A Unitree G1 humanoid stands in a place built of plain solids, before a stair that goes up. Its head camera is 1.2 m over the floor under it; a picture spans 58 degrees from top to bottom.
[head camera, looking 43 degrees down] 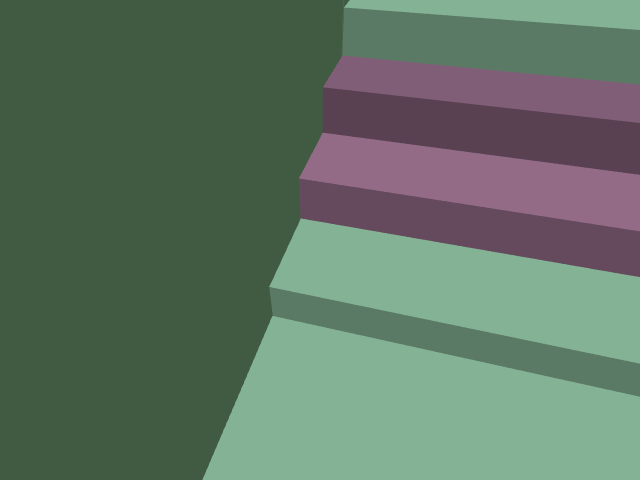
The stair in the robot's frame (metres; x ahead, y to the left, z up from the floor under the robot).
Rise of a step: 0.19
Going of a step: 0.33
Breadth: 1.37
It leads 15 degrees to the right of straight ahead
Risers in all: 4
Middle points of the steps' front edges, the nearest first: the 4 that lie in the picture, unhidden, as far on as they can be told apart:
0.73 -0.50 0.15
1.06 -0.58 0.34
1.38 -0.67 0.52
1.70 -0.75 0.71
